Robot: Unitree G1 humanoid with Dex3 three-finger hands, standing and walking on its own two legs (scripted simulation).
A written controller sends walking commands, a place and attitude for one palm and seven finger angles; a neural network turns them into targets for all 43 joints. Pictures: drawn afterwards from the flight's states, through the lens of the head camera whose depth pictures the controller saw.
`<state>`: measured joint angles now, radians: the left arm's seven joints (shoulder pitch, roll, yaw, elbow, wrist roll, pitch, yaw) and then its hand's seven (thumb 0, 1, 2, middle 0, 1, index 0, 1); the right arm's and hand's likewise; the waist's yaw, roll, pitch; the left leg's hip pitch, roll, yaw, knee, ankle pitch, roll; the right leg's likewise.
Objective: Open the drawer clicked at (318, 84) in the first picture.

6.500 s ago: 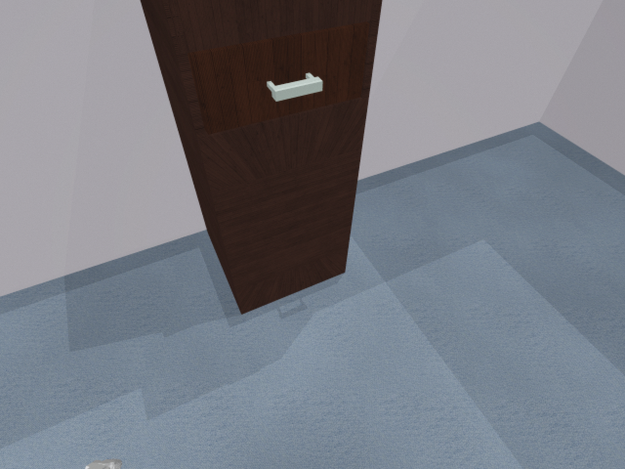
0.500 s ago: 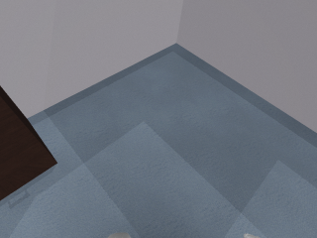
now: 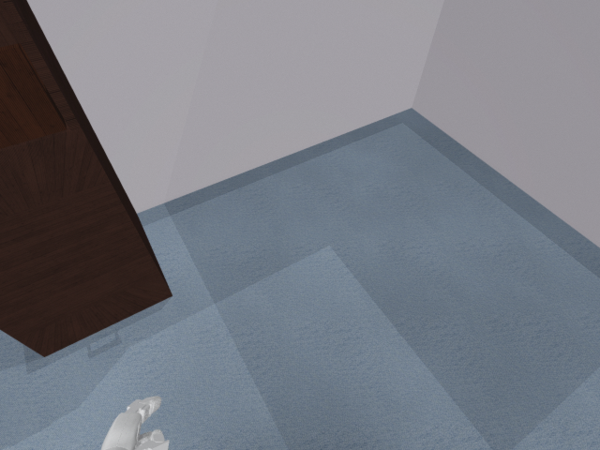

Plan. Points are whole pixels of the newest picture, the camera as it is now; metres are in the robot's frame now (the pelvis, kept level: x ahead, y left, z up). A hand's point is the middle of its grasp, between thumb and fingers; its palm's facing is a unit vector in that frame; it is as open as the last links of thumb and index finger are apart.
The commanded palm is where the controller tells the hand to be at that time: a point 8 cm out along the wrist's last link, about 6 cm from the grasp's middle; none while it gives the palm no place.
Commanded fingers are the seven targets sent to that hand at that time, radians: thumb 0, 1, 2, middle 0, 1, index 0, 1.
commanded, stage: turn to face it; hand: left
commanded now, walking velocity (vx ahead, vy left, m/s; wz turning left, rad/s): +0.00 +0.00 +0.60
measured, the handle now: out of the picture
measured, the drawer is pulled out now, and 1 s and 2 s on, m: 0.00 0.00 0.00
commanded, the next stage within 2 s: take the last steps up to it in 0.82 s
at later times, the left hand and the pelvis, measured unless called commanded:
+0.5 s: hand out of the picture -0.07 +0.23 -0.19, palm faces +0.36 -0.90 -0.25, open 7.4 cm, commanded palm none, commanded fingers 0.00 0.90 0.90 -0.20 -0.30 -0.20 -0.30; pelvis -0.02 +0.01 -0.02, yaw +19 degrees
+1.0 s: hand out of the picture -0.04 +0.20 -0.15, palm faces +0.47 -0.84 -0.26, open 7.4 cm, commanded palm none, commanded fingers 0.00 0.90 0.90 -0.20 -0.30 -0.20 -0.30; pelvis -0.02 -0.01 -0.01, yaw +27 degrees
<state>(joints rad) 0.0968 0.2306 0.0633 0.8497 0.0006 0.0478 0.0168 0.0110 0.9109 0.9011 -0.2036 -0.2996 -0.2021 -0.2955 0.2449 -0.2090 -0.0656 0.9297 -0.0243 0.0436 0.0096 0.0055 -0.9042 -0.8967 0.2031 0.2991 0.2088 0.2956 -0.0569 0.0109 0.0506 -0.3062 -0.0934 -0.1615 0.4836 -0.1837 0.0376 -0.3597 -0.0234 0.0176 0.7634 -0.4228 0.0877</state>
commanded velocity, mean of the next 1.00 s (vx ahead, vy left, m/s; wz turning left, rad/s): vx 0.03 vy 0.00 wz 0.38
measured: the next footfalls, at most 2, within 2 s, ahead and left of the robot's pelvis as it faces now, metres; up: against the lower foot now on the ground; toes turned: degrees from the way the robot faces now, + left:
right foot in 0.06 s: +0.04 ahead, -0.14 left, +0.00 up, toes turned +3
left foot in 0.48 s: -0.03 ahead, +0.13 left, +0.00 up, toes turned +23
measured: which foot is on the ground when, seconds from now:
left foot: down 0.00-0.06, up 0.08-0.46, down 0.48-0.94, up 0.96-1.00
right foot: up 0.00-0.04, down 0.06-0.48, up 0.50-0.92, down 0.94-1.00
